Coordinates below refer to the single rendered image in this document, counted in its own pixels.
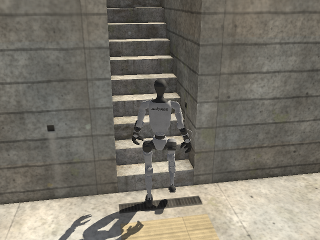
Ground stairs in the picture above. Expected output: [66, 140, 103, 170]
[106, 0, 194, 193]

